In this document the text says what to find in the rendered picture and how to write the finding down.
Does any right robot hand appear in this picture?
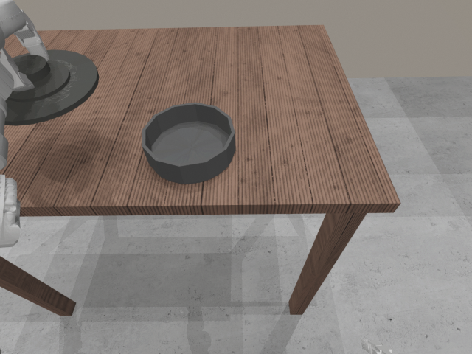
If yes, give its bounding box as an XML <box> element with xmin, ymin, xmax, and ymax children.
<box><xmin>361</xmin><ymin>338</ymin><xmax>392</xmax><ymax>354</ymax></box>

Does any table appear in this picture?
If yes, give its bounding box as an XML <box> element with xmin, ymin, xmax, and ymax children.
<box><xmin>0</xmin><ymin>25</ymin><xmax>401</xmax><ymax>316</ymax></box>

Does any knob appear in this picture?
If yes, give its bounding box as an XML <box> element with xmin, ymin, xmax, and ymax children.
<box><xmin>14</xmin><ymin>55</ymin><xmax>50</xmax><ymax>83</ymax></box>

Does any pot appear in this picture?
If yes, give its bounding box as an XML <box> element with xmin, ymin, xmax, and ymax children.
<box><xmin>142</xmin><ymin>103</ymin><xmax>236</xmax><ymax>184</ymax></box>

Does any robot left upper arm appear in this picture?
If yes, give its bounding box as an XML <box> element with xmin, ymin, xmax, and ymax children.
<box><xmin>0</xmin><ymin>175</ymin><xmax>21</xmax><ymax>354</ymax></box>

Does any left robot hand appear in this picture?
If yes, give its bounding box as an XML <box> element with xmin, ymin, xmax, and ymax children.
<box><xmin>0</xmin><ymin>0</ymin><xmax>49</xmax><ymax>91</ymax></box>

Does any lid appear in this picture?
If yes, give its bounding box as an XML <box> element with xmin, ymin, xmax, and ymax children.
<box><xmin>4</xmin><ymin>49</ymin><xmax>99</xmax><ymax>126</ymax></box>

